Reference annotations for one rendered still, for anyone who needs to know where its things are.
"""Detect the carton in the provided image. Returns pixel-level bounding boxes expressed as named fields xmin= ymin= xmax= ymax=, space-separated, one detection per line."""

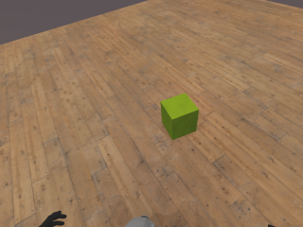
xmin=160 ymin=93 xmax=199 ymax=140

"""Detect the robot left hand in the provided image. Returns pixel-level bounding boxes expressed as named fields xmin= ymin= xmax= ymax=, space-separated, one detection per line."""
xmin=39 ymin=210 xmax=67 ymax=227

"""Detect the robot left thigh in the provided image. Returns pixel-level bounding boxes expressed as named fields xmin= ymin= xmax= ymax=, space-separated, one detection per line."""
xmin=125 ymin=217 xmax=155 ymax=227

